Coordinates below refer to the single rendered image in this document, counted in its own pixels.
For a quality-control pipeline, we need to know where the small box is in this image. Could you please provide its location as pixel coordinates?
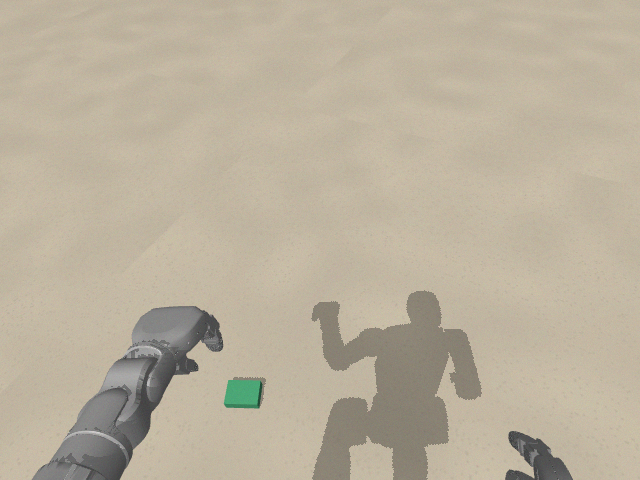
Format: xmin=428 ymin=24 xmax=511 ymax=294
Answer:
xmin=224 ymin=380 xmax=262 ymax=408

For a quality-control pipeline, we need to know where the right robot hand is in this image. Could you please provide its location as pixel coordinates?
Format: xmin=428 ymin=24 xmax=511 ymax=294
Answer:
xmin=505 ymin=431 xmax=573 ymax=480

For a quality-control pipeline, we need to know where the left robot hand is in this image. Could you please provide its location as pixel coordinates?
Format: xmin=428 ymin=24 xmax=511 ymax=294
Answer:
xmin=132 ymin=306 xmax=223 ymax=375

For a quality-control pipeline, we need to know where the left robot arm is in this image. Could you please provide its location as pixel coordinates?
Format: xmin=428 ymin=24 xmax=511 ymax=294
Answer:
xmin=32 ymin=342 xmax=176 ymax=480

